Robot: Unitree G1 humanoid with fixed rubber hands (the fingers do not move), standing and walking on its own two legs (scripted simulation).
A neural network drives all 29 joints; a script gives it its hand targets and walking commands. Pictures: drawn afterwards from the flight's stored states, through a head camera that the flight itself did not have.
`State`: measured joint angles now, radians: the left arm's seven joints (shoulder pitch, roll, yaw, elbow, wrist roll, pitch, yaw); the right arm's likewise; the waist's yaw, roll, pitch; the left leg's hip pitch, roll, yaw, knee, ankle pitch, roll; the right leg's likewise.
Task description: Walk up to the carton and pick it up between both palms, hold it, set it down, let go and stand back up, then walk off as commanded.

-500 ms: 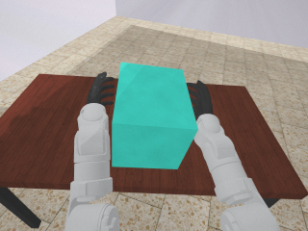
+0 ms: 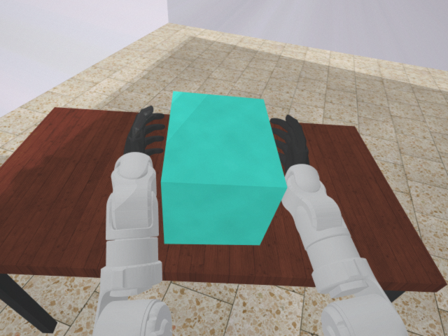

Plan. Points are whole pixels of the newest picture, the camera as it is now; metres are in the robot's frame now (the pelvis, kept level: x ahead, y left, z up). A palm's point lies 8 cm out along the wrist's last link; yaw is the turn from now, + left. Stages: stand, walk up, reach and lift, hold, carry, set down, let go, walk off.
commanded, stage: hold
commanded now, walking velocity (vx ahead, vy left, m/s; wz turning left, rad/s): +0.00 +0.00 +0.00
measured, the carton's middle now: (216, 167) +0.37 +0.01 +0.14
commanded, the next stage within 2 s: none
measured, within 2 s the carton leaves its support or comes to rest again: neither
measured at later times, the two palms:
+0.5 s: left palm (135, 157) +0.35 +0.14 +0.18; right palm (291, 165) +0.35 -0.12 +0.16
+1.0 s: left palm (139, 156) +0.35 +0.14 +0.18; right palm (295, 164) +0.35 -0.12 +0.16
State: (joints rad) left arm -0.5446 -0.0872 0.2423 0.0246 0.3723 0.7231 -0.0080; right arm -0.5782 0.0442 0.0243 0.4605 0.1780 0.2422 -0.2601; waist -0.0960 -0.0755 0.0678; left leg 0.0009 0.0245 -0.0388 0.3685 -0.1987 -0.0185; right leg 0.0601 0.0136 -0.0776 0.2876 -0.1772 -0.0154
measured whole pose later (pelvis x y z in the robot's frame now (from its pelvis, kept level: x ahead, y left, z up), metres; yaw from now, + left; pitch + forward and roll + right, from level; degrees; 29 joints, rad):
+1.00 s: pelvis +0.00 +0.00 +0.00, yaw +0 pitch -10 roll -1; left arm -0.55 -0.10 0.25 0.03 0.38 0.74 -0.01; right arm -0.58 0.05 0.02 0.48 0.18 0.24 -0.25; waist -0.09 -0.08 0.08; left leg 0.01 0.02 -0.03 0.36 -0.20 -0.02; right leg 0.06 0.01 -0.07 0.29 -0.18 -0.02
